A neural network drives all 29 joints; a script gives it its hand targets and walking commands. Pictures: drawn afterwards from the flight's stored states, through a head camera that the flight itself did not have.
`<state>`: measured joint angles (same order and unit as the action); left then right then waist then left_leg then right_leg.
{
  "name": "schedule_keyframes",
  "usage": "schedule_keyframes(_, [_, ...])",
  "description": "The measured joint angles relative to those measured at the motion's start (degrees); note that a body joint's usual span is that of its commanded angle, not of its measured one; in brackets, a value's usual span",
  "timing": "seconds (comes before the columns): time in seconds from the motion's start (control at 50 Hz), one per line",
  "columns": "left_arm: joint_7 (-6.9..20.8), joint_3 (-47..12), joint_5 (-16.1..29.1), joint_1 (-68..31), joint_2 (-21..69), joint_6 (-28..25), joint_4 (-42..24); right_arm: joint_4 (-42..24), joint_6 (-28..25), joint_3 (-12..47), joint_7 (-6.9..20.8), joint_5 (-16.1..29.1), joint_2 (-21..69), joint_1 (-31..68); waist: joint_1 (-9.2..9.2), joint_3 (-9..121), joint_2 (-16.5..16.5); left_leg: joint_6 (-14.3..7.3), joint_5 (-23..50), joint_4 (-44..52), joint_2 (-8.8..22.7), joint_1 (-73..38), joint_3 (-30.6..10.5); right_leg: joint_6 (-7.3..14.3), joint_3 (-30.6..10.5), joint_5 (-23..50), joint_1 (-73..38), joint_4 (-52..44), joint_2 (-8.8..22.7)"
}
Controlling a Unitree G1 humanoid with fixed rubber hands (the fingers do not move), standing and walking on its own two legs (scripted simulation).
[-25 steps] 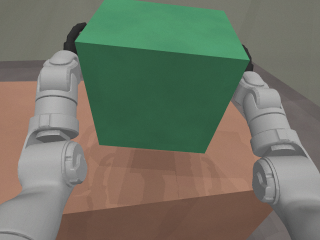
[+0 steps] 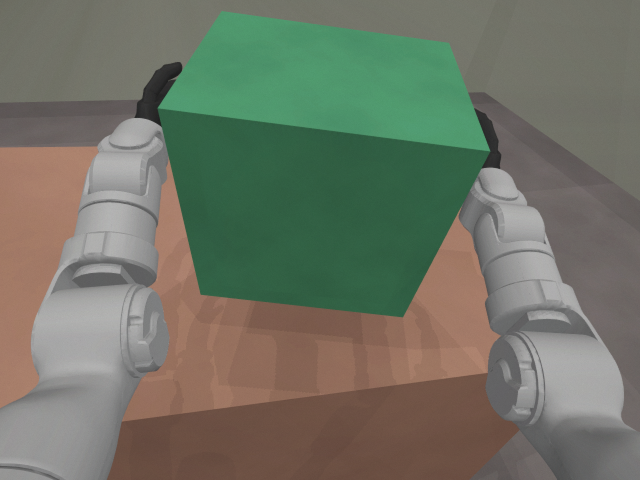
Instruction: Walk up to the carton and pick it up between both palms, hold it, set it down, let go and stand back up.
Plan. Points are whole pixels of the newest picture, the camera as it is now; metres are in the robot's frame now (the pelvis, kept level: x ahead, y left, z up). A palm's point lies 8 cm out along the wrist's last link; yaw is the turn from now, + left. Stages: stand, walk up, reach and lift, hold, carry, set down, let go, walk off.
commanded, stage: set down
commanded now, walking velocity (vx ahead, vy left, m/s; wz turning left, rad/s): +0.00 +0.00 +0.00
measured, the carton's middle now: (318, 174) +0.46 -0.02 +0.19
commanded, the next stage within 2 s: none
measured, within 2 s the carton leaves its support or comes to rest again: neither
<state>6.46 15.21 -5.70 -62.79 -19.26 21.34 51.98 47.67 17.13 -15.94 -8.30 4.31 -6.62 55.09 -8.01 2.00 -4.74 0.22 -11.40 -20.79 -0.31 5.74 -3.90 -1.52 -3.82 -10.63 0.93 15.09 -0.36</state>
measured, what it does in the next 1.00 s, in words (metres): stands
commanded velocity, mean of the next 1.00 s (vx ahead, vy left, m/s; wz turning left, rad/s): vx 0.00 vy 0.00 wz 0.00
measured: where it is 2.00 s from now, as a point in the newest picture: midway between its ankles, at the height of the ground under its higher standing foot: outside the picture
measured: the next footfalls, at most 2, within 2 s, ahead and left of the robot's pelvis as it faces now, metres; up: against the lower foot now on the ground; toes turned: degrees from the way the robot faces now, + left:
none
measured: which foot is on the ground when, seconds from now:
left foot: down 0.00-1.00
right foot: down 0.00-1.00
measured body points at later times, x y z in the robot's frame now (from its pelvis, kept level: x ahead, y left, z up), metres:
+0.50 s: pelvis +0.00 +0.00 +0.00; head +0.00 +0.05 +0.45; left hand +0.48 +0.18 +0.22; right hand +0.41 -0.20 +0.19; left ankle +0.00 +0.12 -0.75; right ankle -0.02 -0.14 -0.75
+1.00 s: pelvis +0.01 +0.01 +0.00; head +0.04 +0.04 +0.45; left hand +0.50 +0.17 +0.19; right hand +0.42 -0.21 +0.16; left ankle +0.00 +0.12 -0.75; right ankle -0.02 -0.14 -0.75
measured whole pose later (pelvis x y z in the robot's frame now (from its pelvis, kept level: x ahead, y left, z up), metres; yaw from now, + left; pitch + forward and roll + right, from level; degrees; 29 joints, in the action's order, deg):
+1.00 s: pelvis +0.01 +0.01 +0.00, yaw -1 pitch +2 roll -1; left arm 9.9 17.7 -6.3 -64.0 -19.6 9.5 62.5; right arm 38.0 11.1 -28.8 -5.6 -12.0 3.5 48.2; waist -7.3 -0.2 -3.5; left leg -0.6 -11.1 -20.1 -0.8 11.2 -1.4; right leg -2.4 -3.0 -10.9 7.5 16.2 1.1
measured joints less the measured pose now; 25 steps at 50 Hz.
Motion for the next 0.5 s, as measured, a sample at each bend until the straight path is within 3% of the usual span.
schedule_keyframes(0.24, [1.2, 2.4, -2.5, -2.3, 0.5, -2.8, 3.0, -2.0, -2.3, -4.8, 1.0, -5.5, 2.7, -1.4, 0.75, -1.7, 0.0, -0.3, 1.4, 1.5, -0.3, 1.1, 0.9, -0.4, -0.3, 1.0, 1.7, -0.5, 0.6])
schedule_keyframes(0.5, [1.3, 0.4, -0.9, -1.5, 0.1, -6.7, 5.1, -4.2, -5.2, -9.3, 2.2, -10.1, 5.8, -4.0, 1.10, -1.7, -0.9, -0.2, 1.5, 1.1, -0.2, 4.0, 0.9, -0.4, 0.5, 1.1, 4.4, -0.3, 0.7])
